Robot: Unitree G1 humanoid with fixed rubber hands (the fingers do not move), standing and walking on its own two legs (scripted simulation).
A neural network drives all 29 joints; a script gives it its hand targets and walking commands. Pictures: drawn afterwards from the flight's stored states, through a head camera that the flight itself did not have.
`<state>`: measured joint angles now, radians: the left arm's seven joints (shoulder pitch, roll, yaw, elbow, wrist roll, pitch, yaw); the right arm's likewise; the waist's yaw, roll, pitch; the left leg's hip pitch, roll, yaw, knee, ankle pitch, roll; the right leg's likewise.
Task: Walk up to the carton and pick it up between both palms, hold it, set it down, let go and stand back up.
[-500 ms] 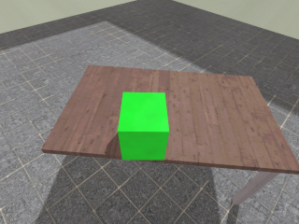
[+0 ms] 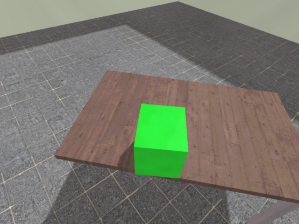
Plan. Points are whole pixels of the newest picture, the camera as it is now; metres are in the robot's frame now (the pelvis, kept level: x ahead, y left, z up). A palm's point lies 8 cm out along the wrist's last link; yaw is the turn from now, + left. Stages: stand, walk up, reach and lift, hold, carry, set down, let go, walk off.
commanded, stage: walk up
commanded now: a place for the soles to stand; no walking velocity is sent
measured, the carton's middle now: (159, 140) +0.46 -0.02 -0.11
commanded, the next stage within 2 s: none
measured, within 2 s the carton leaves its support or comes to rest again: neither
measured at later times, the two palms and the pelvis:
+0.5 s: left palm out of the picture +0.06 +0.25 -0.14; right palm out of the picture +0.06 -0.25 -0.13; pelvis +0.03 +0.00 +0.00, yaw +4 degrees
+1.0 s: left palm out of the picture +0.01 +0.23 -0.13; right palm out of the picture +0.07 -0.27 -0.13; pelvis +0.02 -0.02 +0.00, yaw +4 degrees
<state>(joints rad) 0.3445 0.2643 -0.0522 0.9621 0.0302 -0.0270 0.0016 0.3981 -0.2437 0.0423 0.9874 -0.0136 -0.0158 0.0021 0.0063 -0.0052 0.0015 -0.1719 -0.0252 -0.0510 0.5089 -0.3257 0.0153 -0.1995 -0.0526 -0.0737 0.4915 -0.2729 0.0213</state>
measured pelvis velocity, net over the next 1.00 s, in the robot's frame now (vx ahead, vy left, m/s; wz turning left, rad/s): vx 0.02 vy -0.02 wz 0.08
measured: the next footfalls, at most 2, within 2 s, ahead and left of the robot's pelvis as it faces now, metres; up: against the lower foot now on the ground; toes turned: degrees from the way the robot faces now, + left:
right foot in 0.56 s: +0.11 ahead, -0.13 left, +0.00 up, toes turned +2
